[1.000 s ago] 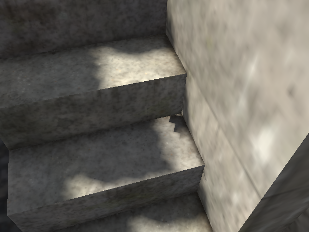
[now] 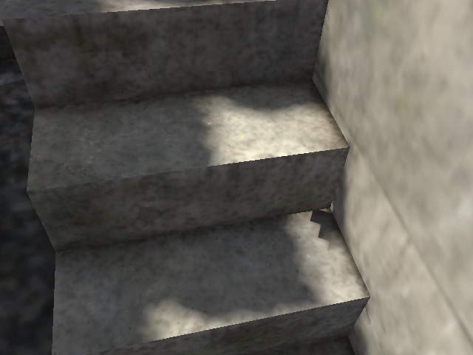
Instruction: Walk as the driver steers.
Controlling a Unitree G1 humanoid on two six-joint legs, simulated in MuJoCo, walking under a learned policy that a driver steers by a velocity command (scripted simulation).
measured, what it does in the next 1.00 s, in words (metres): shifts its weight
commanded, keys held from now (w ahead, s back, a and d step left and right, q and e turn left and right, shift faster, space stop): shift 0.46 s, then w+shift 0.54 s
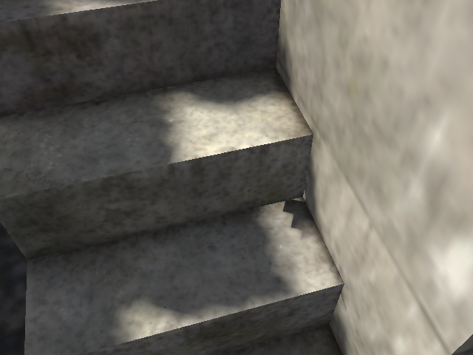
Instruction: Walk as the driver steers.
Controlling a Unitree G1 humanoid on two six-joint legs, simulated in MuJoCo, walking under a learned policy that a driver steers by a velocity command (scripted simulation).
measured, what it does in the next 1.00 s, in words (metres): stands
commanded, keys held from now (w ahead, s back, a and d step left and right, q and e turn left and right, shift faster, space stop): w+shift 1.00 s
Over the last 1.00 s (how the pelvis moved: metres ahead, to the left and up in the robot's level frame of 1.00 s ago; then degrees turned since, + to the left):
0.00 -0.05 0.00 0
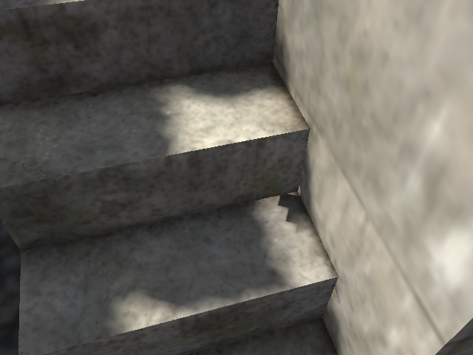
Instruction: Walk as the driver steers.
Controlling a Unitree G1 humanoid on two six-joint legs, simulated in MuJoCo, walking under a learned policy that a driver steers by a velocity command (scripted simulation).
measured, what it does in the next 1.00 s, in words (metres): stands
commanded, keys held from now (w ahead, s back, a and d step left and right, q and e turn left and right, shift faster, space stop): w+shift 0.96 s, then shift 0.04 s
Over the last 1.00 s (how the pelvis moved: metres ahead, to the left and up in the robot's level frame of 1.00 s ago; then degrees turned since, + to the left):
-0.01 0.01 0.00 -1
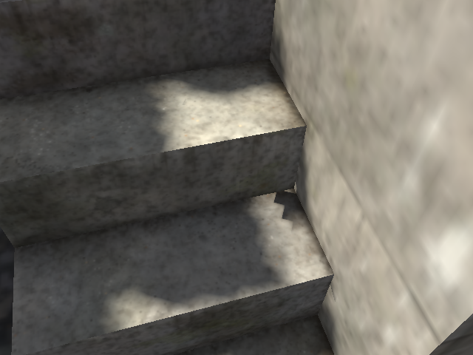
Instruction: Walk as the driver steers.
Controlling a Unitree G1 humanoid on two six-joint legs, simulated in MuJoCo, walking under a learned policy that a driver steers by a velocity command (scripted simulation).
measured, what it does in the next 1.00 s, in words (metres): steps on the spot: right foot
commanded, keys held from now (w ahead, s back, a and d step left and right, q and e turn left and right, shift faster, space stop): shift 1.00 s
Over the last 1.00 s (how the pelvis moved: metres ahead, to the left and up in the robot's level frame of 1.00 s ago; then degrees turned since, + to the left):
0.00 0.00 0.00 0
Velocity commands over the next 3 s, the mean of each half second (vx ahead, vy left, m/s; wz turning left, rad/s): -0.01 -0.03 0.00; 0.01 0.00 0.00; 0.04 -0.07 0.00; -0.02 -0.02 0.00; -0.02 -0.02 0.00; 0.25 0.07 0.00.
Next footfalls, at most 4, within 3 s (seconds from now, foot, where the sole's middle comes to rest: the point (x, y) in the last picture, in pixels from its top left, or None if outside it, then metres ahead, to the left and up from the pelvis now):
0.16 right None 0.02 -0.16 -0.77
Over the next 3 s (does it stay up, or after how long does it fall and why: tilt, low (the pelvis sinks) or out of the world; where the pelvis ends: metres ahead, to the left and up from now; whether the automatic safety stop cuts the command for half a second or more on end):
stays up -0.01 0.02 0.01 its command is cut before an obstacle after 1.1 s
